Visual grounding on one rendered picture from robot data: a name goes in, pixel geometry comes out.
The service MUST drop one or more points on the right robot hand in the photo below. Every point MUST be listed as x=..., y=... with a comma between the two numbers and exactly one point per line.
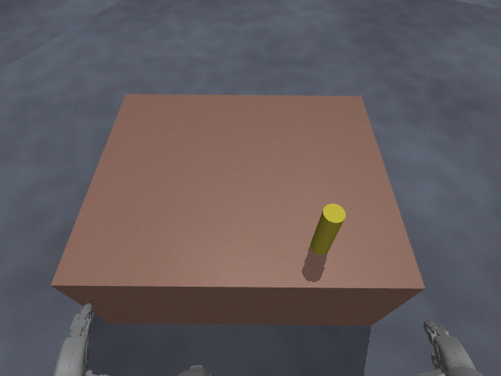
x=448, y=352

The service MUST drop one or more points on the left robot hand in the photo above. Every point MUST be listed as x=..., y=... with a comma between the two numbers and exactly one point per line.
x=73, y=356

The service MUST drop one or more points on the can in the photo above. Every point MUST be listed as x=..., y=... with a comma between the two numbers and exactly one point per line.
x=329, y=224

